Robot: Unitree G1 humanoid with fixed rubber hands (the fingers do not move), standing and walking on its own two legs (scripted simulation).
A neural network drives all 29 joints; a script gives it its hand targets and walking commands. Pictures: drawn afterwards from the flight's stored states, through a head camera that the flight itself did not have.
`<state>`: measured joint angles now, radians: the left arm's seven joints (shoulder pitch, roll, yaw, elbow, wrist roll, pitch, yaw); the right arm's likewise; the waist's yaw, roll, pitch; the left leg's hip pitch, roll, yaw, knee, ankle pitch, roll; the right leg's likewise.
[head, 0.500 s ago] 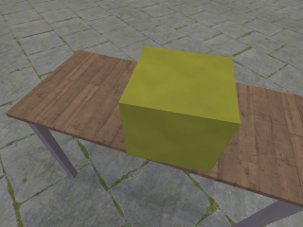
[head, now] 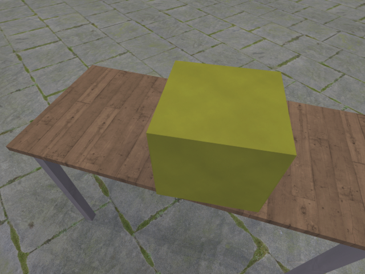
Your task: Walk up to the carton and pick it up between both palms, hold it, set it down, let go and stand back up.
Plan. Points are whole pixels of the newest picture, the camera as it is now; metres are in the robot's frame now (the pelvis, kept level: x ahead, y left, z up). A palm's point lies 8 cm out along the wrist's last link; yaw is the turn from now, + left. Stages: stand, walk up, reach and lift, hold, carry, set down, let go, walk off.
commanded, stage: walk up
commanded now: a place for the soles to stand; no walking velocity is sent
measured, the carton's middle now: (216, 135) +0.45 -0.07 +0.03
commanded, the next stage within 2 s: reach and lift in 0.74 s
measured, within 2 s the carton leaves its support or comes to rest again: neither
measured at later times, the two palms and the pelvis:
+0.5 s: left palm out of the picture -0.03 +0.21 -0.15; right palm out of the picture -0.01 -0.24 -0.15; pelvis +0.00 -0.02 +0.00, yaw +2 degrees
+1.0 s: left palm out of the picture +0.14 +0.22 -0.16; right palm out of the picture +0.13 -0.26 -0.15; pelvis -0.06 -0.03 -0.05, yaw -5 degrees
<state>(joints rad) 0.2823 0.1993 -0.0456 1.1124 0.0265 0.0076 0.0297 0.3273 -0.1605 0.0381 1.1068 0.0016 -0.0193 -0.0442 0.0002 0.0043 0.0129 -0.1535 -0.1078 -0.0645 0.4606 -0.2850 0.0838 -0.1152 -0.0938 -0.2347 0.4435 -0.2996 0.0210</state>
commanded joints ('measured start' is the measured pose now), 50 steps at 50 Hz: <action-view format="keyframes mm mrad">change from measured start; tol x8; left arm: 1 76 102 19 -20 -2 -11 9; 37 124 103 28 -20 -1 -2 11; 38 -775 307 80 -467 -86 214 -28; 39 -637 310 73 -463 -111 349 -7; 43 -501 183 80 -647 -146 616 27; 50 -11 54 184 -864 -37 842 -31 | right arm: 1 72 -140 -21 -17 -4 -10 -9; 37 28 -140 -19 -10 -5 0 -11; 38 -876 -131 -163 -252 -122 -5 31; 39 -677 -153 -184 -189 -146 67 59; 43 -550 -179 -154 -285 -89 256 147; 50 -280 -316 67 -266 200 276 125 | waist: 1 11 12 62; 37 11 14 71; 38 -85 -86 -101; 39 -83 -77 -1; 41 -60 -81 -133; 46 -10 198 -459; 50 10 187 -398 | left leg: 1 -145 175 -185 -82 434 -67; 37 -192 151 -183 -3 317 -36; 39 -494 177 10 171 -109 -115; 41 -530 168 33 179 -149 -106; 43 -445 187 8 221 68 -132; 45 -169 215 -46 298 602 -171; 47 66 217 -68 321 944 -191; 50 156 190 -34 260 928 -211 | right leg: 1 88 -67 132 -52 125 -77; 37 79 -101 117 -67 83 -98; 38 -281 19 175 235 -66 -88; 40 -234 2 187 289 -168 -91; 42 -141 9 180 369 -68 -73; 45 -346 76 119 494 160 -77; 48 -387 115 122 380 306 -91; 50 -259 128 114 250 396 -92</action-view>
